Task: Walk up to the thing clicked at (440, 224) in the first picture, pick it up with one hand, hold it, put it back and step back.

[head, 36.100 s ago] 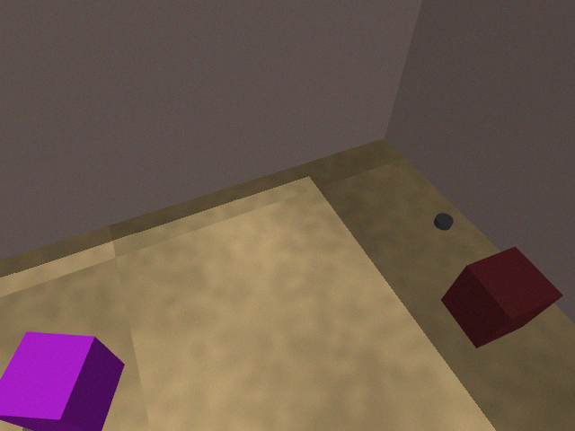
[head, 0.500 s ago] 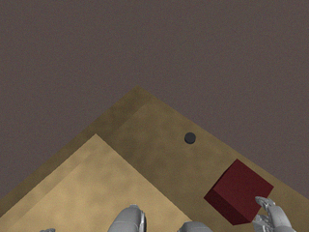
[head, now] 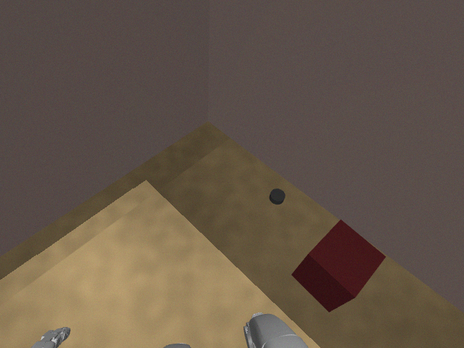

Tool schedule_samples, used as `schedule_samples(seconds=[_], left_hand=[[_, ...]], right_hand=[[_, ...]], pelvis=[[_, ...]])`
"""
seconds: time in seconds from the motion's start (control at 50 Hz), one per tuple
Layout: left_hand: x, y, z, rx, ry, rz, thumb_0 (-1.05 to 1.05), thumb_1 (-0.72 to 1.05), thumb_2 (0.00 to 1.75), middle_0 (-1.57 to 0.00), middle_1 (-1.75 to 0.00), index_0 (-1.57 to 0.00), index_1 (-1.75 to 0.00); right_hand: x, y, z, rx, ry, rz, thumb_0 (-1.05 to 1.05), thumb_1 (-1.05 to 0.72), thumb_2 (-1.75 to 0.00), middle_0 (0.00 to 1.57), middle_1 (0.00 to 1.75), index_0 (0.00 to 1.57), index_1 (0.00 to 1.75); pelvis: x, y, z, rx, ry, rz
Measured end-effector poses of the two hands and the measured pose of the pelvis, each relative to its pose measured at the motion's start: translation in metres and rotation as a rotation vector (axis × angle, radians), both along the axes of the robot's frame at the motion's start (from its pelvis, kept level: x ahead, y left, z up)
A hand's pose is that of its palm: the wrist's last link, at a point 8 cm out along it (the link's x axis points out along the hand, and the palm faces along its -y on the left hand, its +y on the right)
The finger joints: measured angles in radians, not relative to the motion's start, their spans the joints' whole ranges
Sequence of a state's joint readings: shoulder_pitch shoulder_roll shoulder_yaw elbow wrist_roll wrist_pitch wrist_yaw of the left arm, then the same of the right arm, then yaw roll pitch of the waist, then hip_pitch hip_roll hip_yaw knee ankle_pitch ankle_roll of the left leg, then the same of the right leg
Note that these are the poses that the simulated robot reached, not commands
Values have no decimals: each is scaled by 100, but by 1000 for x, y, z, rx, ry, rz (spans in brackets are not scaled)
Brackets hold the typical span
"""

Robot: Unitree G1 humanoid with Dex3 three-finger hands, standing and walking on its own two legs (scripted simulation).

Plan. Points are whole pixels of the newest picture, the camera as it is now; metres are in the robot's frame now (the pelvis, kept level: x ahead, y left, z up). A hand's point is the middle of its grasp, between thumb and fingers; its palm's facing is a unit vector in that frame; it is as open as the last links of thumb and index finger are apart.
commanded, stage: step back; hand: right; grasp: from above
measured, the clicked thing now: (277, 196) +0.83 -0.32 -0.75
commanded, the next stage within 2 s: stand in 1.52 s
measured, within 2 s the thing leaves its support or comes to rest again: neither
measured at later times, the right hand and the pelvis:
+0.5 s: hand out of the picture -0.11 -0.26 -0.15, palm faces +0.02 +0.93 -0.38, open 7.4 cm; pelvis -0.18 +0.01 +0.00, yaw -1 degrees
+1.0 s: hand out of the picture -0.17 -0.27 -0.14, palm faces +0.04 +0.92 -0.38, open 7.4 cm; pelvis -0.22 +0.00 +0.00, yaw -3 degrees
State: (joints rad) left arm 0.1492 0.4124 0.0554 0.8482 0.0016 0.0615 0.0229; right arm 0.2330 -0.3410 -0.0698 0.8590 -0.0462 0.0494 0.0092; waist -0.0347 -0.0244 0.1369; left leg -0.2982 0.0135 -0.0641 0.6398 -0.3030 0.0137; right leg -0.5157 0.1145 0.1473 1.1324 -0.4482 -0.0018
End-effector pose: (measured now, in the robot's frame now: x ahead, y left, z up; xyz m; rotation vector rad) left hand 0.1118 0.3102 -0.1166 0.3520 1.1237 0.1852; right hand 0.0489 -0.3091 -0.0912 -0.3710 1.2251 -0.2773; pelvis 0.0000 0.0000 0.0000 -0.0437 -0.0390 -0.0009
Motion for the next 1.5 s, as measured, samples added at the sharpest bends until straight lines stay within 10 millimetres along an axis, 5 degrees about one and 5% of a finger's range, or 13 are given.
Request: schedule_samples(seconds=[0.12, 0.24, 0.34, 0.44, 0.56, 0.7, 0.84, 1.02, 1.22, 1.34, 1.5], left_hand=[[-70, 2, -9, 29, 121, -26, 1, 90, 90, -20, -29, -20, -30], [-123, -12, -9, 51, 164, -64, 1, 90, 90, -20, -29, -20, -30], [-153, -15, 11, 59, 127, -71, 1, 90, 90, -21, -30, -20, -30], [-158, -7, 25, 70, 42, -78, 1, 90, 90, -21, -30, -20, -30], [-172, 13, 16, 36, -71, -61, 1, 90, 90, -21, -30, -20, -30], [-227, 22, 6, -17, 0, 0, 1, 90, 90, -20, -29, -20, -30], [-268, 11, -5, -5, 135, -28, 1, 90, 90, -20, -29, -20, -30], [-277, -5, 14, 0, 83, -6, 1, 90, 90, -21, -30, -20, -30], [-249, 26, 0, 15, 87, 13, 1, 90, 90, -20, -30, -20, -30], [-220, 17, -5, -12, 90, -31, 1, 90, 90, -20, -29, -20, -30], [-206, -8, -2, -5, 124, -53, 1, 90, 90, -20, -29, -20, -30]], right_hand=[[-9, -4, 2, -25, -98, 15, 0, -90, -90, 21, 30, 21, 30], [-35, -14, -22, 11, -173, 0, 0, -90, -90, 20, 30, 21, 30], [-79, -6, -23, 61, -123, -21, 0, -90, -90, 20, 30, 21, 30], [-132, -2, -22, 63, -74, -24, 0, -90, -90, 20, 30, 21, 30], [-197, 10, -28, 28, 11, 9, 0, -90, -90, 20, 30, 21, 30], [-252, 24, -9, 18, 41, -31, 0, -90, -90, 20, 30, 21, 30], [-252, 7, -9, 20, -28, -53, 0, -90, -90, 21, 30, 21, 30], [-227, -7, -14, 47, -31, -18, 0, -90, -90, 20, 30, 21, 30], [-192, 18, -13, 24, -95, -16, 0, -90, -90, 20, 30, 20, 30], [-178, 31, -9, 50, -110, -31, 0, -90, -90, 20, 30, 21, 30], [-157, 13, -17, 76, -106, -62, 0, -90, -90, 20, 30, 21, 30]], pelvis=[[-42, 1, -4, 23, 18, -58], [-95, -3, -16, -5, -17, -95], [-126, -3, -3, 60, -15, -94], [-158, 4, 2, 66, 13, -60], [-196, 20, -9, 55, 1, 5], [-212, 25, 2, 37, -15, 11], [-222, 13, -1, 49, -2, -69], [-221, 6, 5, 35, -7, -51], [-201, 28, -4, 63, -21, -62], [-189, 25, 0, 39, 2, -79], [-177, 10, 1, 30, 16, -85]])
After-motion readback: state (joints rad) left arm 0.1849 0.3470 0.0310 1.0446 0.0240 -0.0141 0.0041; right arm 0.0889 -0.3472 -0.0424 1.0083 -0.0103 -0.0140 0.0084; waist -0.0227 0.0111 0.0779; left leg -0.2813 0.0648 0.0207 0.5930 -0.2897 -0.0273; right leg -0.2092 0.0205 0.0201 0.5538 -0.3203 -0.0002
